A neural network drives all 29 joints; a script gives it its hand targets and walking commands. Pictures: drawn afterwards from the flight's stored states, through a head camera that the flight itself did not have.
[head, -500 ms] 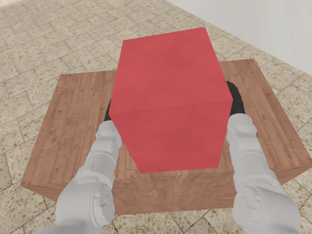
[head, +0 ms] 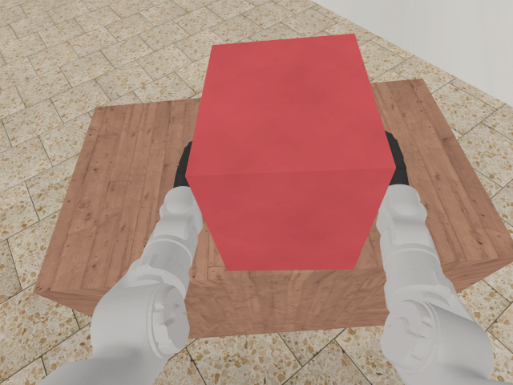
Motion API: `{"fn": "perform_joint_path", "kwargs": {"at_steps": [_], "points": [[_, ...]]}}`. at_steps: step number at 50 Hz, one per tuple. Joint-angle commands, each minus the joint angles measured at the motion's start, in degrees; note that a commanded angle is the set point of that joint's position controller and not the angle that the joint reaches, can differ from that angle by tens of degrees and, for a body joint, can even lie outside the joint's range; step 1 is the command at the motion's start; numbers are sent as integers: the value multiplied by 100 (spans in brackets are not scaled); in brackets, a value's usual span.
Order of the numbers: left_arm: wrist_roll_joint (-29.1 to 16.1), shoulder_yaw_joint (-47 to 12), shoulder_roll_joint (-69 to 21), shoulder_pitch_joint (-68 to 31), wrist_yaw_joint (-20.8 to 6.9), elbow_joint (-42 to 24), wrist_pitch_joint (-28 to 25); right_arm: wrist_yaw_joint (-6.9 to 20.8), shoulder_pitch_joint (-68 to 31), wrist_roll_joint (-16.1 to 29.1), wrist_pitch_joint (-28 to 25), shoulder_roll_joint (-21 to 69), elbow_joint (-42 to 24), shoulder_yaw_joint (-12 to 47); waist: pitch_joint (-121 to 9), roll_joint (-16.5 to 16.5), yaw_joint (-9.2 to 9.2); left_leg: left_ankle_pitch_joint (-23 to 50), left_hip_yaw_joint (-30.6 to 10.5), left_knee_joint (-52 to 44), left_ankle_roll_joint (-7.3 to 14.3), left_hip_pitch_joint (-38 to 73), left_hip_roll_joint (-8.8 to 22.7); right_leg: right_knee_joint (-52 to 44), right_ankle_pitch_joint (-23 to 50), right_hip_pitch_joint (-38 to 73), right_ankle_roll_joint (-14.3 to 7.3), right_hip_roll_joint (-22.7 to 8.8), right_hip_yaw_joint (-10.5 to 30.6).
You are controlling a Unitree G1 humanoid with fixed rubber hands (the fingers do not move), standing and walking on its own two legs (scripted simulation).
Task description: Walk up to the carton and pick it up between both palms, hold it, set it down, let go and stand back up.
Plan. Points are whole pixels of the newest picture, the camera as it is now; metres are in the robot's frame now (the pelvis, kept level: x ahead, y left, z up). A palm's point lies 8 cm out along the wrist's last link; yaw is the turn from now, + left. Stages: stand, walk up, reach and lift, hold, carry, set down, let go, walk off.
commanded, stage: set down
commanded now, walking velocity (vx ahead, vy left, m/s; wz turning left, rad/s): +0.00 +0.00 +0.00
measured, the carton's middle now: (285, 161) +0.50 -0.03 +0.02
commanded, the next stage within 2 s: none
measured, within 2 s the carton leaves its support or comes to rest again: rests again in 0.14 s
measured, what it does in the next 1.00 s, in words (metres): stands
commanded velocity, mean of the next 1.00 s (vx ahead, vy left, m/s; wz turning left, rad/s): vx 0.00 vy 0.00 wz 0.00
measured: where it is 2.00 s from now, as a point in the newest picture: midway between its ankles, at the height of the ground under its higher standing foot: outside the picture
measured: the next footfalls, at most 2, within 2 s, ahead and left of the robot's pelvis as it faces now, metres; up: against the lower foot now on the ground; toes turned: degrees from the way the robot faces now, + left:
none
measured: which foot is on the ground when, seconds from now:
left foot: down 0.00-1.00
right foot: down 0.00-1.00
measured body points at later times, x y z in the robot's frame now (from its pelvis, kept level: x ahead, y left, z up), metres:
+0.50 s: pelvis +0.00 +0.00 +0.00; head +0.13 -0.02 +0.43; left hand +0.48 +0.13 +0.02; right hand +0.46 -0.20 +0.03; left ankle -0.01 +0.11 -0.74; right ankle -0.05 -0.12 -0.74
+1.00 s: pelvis +0.00 +0.01 +0.00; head +0.13 -0.01 +0.42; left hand +0.48 +0.13 +0.02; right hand +0.46 -0.20 +0.03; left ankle -0.01 +0.11 -0.74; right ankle -0.05 -0.12 -0.74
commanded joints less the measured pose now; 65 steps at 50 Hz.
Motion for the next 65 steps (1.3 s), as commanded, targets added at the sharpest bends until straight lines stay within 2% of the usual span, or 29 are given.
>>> {"fn": "perform_joint_path", "kwargs": {"at_steps": [1,7,24,51,55,59,62,65], "points": [[247,-1128,-2602,-3384,-863,-538,-369,693,-3448,-204,-135,2779,-24,1605,-3554,-321,41,1690,81,422,129,1644,49,540,2174,1903,165,53,-89],[277,-1079,-2610,-3270,-828,-321,-462,733,-3581,-234,-255,2758,-47,1610,-3726,-404,108,1756,84,431,155,1543,53,578,2264,1831,193,42,-90],[202,-1143,-2471,-2847,-832,-32,-683,683,-3230,-6,-499,2595,414,1758,-3551,-398,100,2091,113,592,73,1375,4,663,2664,1631,234,41,-20],[84,-1133,-1975,-2620,-832,-17,-591,815,-3254,86,-464,1898,594,1483,-3543,-281,-46,1975,87,724,-91,1763,37,407,1995,924,224,62,-103],[-19,-1117,-1680,-2639,-784,-48,-577,784,-3308,206,-468,1617,608,1485,-3657,-273,-52,2069,93,813,-131,1874,30,458,2069,868,232,73,-102],[-206,-1019,-1005,-2726,-651,-104,-580,659,-3384,429,-497,998,613,1463,-3917,-292,-40,2220,108,958,-183,1984,15,616,2293,888,255,75,-80],[-427,-884,-201,-2860,-469,-156,-591,456,-3475,705,-535,262,574,1448,-4221,-323,-16,2390,119,1123,-228,2037,-4,824,2594,981,277,65,-36],[-793,-918,589,-3077,-237,-239,-610,169,-3623,1210,-555,-476,544,1693,-4593,-306,27,2669,104,1357,-282,2104,-4,1101,2966,1062,284,56,48]]}}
